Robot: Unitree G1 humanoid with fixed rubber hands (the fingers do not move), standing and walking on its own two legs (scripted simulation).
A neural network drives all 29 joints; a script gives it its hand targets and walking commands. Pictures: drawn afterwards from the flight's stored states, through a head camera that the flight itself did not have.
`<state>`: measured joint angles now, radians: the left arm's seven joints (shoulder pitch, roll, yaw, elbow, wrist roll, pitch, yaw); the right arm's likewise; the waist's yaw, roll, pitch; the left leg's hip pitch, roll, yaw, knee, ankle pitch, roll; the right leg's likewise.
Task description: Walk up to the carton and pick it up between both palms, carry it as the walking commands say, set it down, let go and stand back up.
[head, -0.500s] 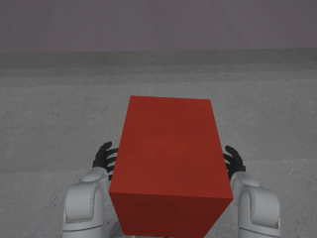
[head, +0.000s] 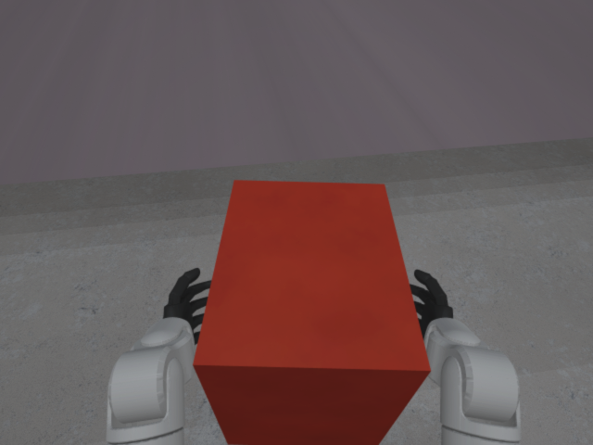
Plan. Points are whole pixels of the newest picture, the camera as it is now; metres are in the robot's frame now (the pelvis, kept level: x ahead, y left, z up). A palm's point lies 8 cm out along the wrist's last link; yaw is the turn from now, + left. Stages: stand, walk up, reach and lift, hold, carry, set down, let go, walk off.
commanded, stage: carry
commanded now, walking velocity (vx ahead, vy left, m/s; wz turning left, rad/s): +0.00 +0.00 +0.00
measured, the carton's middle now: (305, 314) +0.32 +0.01 +0.01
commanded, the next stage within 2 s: none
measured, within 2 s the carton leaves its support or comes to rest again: neither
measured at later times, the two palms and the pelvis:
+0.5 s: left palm (184, 271) +0.35 +0.18 +0.07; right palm (407, 274) +0.35 -0.13 +0.07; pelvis +0.07 +0.02 -0.01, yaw -2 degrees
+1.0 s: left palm (186, 234) +0.43 +0.20 +0.06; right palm (382, 242) +0.43 -0.11 +0.05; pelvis +0.15 +0.04 +0.00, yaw +1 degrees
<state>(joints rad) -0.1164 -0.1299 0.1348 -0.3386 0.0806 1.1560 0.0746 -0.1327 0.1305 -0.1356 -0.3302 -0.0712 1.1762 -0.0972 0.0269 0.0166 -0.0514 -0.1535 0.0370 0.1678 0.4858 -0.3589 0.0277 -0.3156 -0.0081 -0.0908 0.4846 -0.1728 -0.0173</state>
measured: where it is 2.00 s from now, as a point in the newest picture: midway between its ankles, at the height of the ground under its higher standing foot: outside the picture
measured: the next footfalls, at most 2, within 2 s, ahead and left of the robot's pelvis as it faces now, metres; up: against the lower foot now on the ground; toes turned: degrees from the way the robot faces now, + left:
right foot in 0.56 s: +0.18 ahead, -0.05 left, +0.00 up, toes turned +15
left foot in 0.74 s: +0.13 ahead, +0.13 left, +0.00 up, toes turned +1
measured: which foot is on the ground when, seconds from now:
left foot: down 0.00-0.58, up 0.60-0.72, down 0.74-1.00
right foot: down 0.00-0.38, up 0.40-0.54, down 0.56-1.00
